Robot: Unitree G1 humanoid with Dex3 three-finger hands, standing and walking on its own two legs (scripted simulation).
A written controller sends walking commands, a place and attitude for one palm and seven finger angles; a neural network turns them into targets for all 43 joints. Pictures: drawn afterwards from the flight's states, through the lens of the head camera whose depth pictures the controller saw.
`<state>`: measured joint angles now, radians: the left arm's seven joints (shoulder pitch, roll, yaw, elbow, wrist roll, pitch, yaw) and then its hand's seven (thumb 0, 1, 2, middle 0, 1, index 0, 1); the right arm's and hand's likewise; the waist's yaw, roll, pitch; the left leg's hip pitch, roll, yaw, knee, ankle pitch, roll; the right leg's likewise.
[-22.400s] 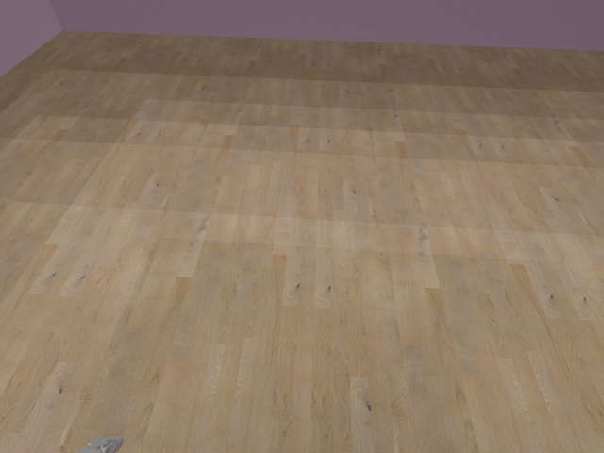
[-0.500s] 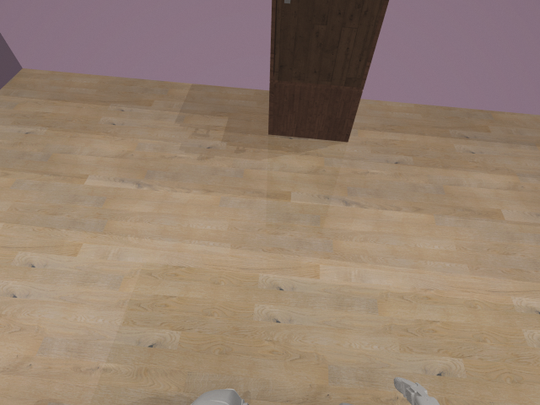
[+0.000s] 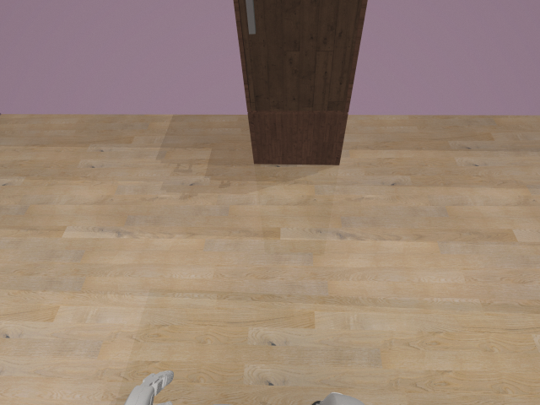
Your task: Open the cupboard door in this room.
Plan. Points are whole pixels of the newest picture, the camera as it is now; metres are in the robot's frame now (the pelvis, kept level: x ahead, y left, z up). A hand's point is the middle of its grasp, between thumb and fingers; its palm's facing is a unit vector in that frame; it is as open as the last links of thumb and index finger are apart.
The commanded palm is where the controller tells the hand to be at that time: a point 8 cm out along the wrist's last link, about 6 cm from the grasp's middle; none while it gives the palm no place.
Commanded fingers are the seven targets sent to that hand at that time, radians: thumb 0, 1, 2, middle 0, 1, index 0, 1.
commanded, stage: stand and wait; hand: left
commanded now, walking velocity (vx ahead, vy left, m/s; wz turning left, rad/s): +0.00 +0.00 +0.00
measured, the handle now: (251, 7) +1.23 +0.08 +0.02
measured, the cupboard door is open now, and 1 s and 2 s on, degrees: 0 0 0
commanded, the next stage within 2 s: look at it before walking up in 0.84 s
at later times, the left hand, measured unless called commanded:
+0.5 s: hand out of the picture +0.03 +0.18 -0.17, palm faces +0.06 -0.99 -0.12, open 7.3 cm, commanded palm none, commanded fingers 0.00 0.90 0.90 -0.20 -0.30 -0.20 -0.30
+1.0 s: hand out of the picture +0.08 +0.21 -0.16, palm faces +0.00 -0.99 -0.17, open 7.3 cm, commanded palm none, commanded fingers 0.00 0.90 0.90 -0.20 -0.30 -0.20 -0.30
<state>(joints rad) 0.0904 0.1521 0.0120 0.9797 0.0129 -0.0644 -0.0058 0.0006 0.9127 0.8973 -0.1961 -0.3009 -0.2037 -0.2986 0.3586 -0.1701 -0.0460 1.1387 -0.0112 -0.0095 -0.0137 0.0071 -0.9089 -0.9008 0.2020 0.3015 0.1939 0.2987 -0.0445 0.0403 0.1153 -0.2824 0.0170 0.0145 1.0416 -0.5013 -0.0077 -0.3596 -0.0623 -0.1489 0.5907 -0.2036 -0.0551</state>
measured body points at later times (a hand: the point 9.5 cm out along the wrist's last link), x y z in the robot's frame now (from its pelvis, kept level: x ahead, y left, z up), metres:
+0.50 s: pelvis +0.06 +0.03 +0.02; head +0.06 +0.04 +0.47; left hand +0.03 +0.23 -0.15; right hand +0.10 -0.20 -0.13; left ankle +0.07 +0.13 -0.73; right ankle +0.08 -0.09 -0.73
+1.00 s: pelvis +0.08 +0.05 +0.02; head +0.09 +0.05 +0.47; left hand +0.08 +0.26 -0.15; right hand +0.05 -0.15 -0.15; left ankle +0.07 +0.13 -0.73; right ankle +0.08 -0.09 -0.73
